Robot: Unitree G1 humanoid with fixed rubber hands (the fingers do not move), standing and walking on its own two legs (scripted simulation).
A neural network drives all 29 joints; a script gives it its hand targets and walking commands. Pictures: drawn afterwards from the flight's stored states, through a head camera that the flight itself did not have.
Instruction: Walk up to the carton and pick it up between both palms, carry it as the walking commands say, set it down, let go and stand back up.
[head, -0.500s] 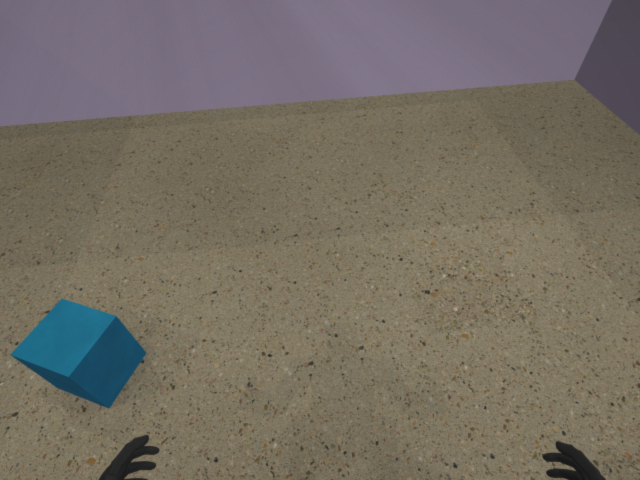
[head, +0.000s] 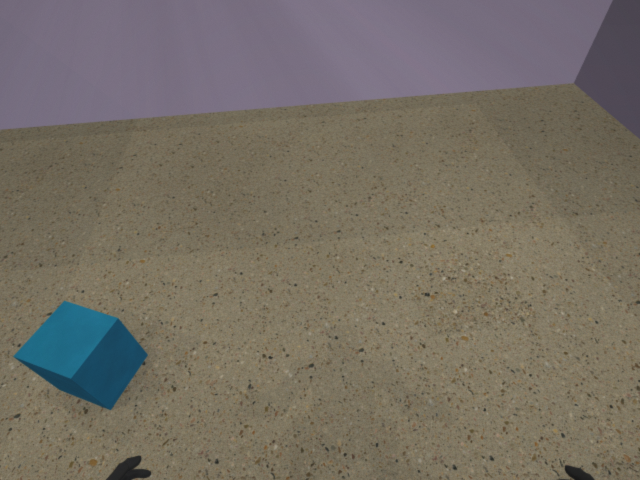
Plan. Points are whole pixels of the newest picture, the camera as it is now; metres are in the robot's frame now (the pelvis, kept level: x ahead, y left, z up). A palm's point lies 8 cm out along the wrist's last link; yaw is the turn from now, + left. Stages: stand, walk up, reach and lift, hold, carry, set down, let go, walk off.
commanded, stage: walk up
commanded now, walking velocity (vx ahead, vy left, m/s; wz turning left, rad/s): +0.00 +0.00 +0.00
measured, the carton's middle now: (87, 355) +0.58 +0.81 -0.66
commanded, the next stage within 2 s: none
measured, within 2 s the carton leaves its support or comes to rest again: neither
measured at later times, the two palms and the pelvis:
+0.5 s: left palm out of the picture +0.01 +0.33 -0.13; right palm out of the picture +0.12 -0.20 -0.12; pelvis -0.02 +0.04 -0.01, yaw +15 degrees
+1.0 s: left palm out of the picture -0.17 +0.27 -0.09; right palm (371, 374) +0.31 -0.04 -0.12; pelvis +0.03 +0.08 +0.00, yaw +30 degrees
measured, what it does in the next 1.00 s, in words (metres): steps on the spot, turning left: right foot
